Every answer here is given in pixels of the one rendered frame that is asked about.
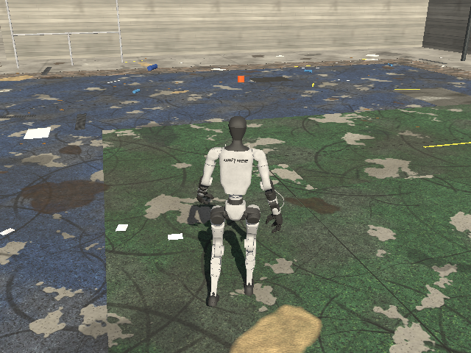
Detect robot right upper arm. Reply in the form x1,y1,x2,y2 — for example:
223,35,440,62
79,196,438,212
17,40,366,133
252,149,272,190

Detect right robot foot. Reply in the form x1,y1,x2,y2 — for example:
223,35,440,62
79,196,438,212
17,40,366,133
244,278,254,296

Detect left robot forearm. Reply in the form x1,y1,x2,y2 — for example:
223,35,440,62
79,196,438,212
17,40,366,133
197,175,209,196

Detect robot right shin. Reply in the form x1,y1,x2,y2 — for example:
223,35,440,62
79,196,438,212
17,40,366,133
245,239,256,285

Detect robot right hand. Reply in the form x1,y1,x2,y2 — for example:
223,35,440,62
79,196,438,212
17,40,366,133
266,213,283,233

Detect robot left upper arm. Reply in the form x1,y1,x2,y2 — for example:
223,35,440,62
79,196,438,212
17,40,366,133
201,147,222,186

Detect robot left hand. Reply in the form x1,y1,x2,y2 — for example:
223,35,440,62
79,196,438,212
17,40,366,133
197,192,214,204

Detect right robot forearm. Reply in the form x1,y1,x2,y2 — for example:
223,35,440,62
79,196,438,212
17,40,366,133
265,179,281,215

